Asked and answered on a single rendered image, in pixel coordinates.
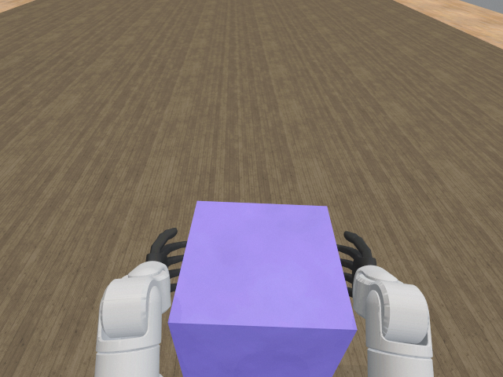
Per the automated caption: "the left robot hand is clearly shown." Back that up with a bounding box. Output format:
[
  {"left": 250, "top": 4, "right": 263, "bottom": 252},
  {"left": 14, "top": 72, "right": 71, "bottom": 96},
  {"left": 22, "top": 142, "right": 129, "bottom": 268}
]
[{"left": 145, "top": 228, "right": 187, "bottom": 292}]

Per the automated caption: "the left robot forearm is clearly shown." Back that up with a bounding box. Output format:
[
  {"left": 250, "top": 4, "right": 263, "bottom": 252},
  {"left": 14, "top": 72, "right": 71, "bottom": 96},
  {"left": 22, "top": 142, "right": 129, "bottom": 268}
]
[{"left": 94, "top": 261, "right": 171, "bottom": 377}]

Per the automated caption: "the carton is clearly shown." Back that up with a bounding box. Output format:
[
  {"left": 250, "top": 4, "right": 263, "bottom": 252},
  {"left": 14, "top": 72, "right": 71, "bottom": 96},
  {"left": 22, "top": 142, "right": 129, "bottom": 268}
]
[{"left": 168, "top": 201, "right": 357, "bottom": 377}]

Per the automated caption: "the right robot hand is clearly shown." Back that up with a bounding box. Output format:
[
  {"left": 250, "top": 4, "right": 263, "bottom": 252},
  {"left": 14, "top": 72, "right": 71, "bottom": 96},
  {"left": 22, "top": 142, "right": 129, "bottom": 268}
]
[{"left": 336, "top": 231, "right": 376, "bottom": 298}]

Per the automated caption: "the right robot forearm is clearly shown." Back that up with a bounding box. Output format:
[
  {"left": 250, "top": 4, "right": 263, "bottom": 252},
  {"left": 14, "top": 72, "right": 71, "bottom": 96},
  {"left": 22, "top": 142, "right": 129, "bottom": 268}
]
[{"left": 352, "top": 265, "right": 434, "bottom": 377}]

